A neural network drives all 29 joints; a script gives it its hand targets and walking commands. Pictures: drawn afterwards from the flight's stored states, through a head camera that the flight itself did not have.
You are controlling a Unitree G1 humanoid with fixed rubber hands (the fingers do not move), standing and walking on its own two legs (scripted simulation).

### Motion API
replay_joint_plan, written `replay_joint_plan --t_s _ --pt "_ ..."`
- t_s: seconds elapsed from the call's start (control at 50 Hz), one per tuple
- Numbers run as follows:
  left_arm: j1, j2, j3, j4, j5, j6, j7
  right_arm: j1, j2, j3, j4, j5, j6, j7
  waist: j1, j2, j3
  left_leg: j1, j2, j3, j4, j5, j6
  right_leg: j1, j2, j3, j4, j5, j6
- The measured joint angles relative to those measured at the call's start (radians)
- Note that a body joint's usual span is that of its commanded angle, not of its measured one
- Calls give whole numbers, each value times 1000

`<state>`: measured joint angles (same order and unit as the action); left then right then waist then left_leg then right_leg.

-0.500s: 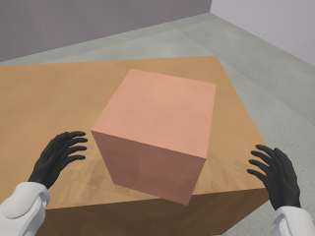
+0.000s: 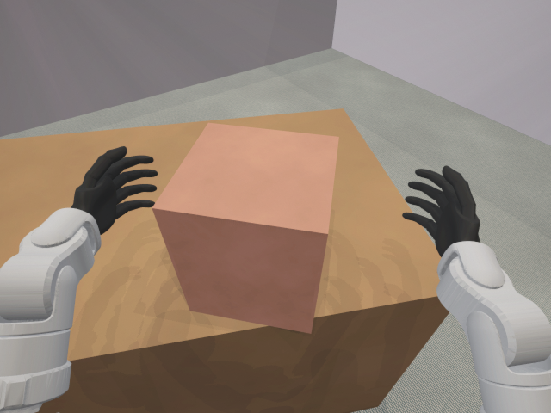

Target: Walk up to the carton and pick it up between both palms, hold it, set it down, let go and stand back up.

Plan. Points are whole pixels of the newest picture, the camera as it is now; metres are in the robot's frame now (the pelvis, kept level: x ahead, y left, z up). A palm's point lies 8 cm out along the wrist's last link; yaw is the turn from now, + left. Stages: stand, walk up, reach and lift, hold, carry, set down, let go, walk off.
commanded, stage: reach and lift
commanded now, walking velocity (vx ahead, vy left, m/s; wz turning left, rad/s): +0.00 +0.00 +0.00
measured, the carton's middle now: (260, 229) +0.39 +0.03 +0.07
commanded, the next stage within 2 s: none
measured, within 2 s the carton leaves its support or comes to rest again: neither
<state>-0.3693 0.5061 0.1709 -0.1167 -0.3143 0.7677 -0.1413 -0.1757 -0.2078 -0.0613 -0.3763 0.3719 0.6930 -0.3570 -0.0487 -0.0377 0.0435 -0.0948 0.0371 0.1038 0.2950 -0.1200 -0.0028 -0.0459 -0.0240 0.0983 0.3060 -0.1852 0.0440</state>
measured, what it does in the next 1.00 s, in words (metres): stands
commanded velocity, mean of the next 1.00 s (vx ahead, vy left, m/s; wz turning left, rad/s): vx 0.00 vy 0.00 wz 0.00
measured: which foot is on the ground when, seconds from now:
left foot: down 0.00-1.00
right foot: down 0.00-1.00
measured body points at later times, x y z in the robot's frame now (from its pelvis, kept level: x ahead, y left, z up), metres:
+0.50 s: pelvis +0.01 +0.00 +0.00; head +0.02 +0.02 +0.45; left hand +0.43 +0.22 +0.24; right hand +0.37 -0.20 +0.21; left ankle +0.03 +0.12 -0.75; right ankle +0.00 -0.15 -0.75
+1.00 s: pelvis +0.00 +0.00 +0.00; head +0.00 +0.02 +0.45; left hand +0.44 +0.20 +0.21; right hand +0.36 -0.20 +0.19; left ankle +0.03 +0.12 -0.75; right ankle +0.00 -0.15 -0.75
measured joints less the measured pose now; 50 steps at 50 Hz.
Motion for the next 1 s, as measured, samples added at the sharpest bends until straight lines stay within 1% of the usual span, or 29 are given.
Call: replay_joint_plan --t_s 0.1,0.2,0.24,0.32,0.38,0.46,0.56,0.68,0.84,0.9,0.96,1.0 --pt "-104 34 -24 103 -17 7 5 -113 2 -5 99 15 12 1 -15 -9 -14 -34 1 -9 7 8 -1 -34 2 -8 14 1 -1" --pt "-184 60 -39 174 -25 12 8 -198 2 -6 184 34 12 2 -34 -19 -28 -57 3 -17 16 5 -4 -51 5 -15 16 0 -4" --pt "-211 67 -41 196 -23 16 7 -228 0 -3 214 45 10 1 -43 -23 -32 -61 4 -20 20 2 -5 -52 6 -17 14 -1 -4" --pt "-273 76 -38 258 9 33 -3 -299 -13 3 307 65 14 -11 -65 -24 -22 -65 6 -28 31 -7 -6 -42 7 -25 3 0 -4" --pt "-311 83 -46 270 9 38 -1 -337 -29 1 335 87 8 -14 -75 -17 -20 -82 7 -33 42 -13 -5 -50 7 -29 -3 2 -2" --pt "-361 89 -42 282 13 43 2 -388 -52 15 357 113 -10 -6 -86 -5 -19 -97 9 -36 51 -20 -4 -53 9 -32 -17 7 -1" --pt "-425 97 -33 350 26 49 -5 -447 -70 38 421 132 -14 -1 -101 1 -20 -94 10 -41 54 -26 -4 -41 10 -37 -31 9 -1" --pt "-496 107 -57 473 27 18 -12 -503 -72 44 508 134 -23 0 -119 2 -34 -100 10 -48 56 -27 -5 -43 11 -43 -35 9 -3" --pt "-521 84 -57 593 67 -48 -32 -530 -47 83 603 135 -64 -2 -128 2 -28 -86 13 -48 57 -26 -6 -27 14 -42 -41 15 -4" --pt "-487 62 -57 623 83 -82 -37 -492 -23 91 624 122 -88 -6 -123 2 -17 -76 14 -48 58 -25 -6 -17 15 -42 -41 17 -4" --pt "-435 44 -73 555 30 -90 -8 -426 6 59 541 85 -119 3 -123 1 -21 -97 12 -58 73 -26 -6 -34 15 -52 -25 13 -3" --pt "-429 29 -79 559 33 -110 3 -413 18 44 536 51 -146 15 -119 -6 -20 -101 12 -61 78 -24 -6 -38 15 -54 -17 12 -3"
